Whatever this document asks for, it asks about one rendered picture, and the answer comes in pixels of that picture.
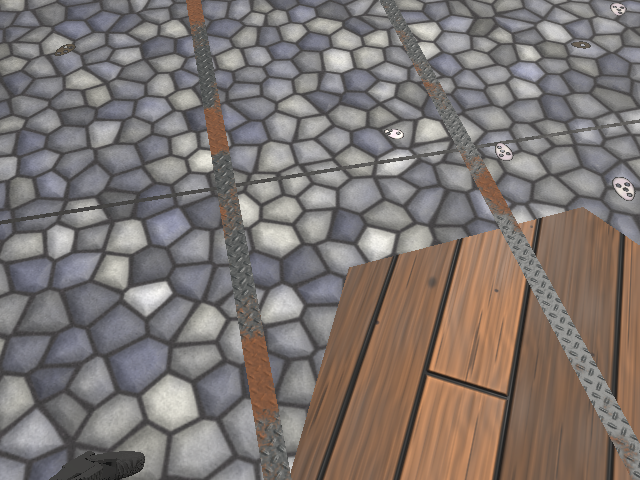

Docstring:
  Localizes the left robot hand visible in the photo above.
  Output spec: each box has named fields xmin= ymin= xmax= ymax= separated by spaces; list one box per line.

xmin=49 ymin=451 xmax=145 ymax=480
